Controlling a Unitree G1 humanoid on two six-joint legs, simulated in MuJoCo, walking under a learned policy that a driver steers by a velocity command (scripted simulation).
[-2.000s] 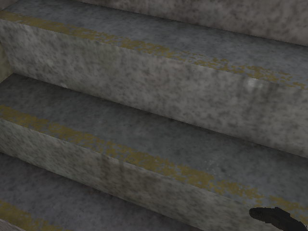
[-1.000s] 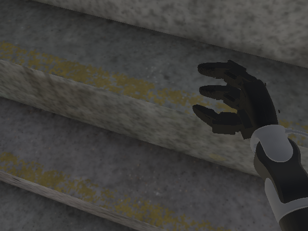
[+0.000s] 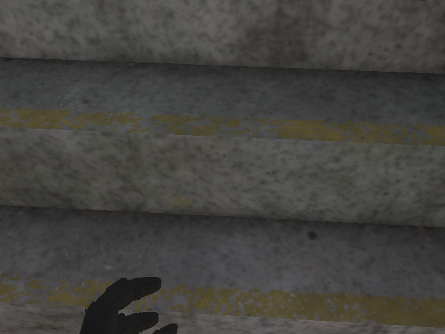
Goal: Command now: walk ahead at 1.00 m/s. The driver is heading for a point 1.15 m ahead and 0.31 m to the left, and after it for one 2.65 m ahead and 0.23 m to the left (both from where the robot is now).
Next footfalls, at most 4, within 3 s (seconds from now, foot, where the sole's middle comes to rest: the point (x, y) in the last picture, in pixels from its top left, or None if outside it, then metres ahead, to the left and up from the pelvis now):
0.34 right None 0.01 -0.27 -0.76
0.78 left None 0.25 0.12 -0.52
1.62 right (297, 301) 0.41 -0.11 -0.28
2.36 left None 0.19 0.00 -0.52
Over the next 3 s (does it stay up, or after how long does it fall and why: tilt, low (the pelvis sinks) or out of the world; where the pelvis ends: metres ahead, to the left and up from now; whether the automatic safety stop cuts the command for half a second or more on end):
stays up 0.20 -0.17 0.23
